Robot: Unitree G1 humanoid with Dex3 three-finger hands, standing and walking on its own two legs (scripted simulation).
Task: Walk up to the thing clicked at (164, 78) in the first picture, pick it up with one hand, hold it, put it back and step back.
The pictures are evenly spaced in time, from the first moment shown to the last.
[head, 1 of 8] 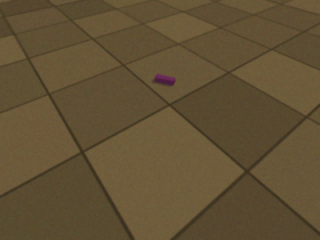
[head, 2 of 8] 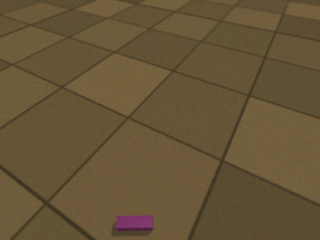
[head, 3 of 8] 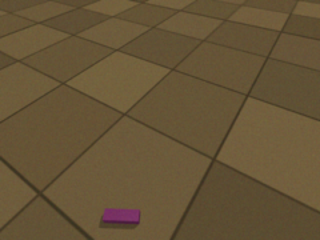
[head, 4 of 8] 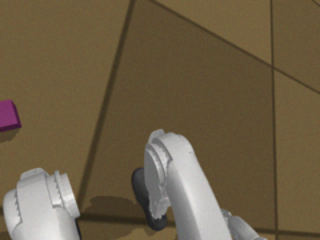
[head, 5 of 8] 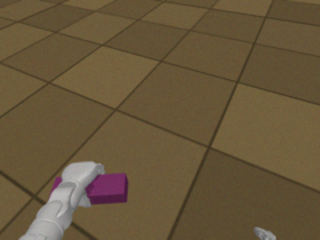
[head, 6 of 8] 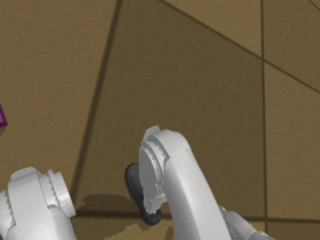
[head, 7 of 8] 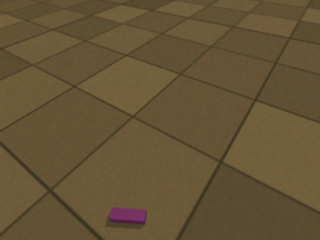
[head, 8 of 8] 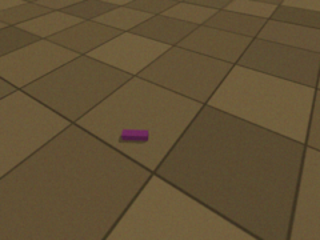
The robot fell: no
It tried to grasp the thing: yes
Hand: left
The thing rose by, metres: 0.67
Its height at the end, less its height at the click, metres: +0.00
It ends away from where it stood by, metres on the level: 0.01
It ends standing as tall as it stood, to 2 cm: yes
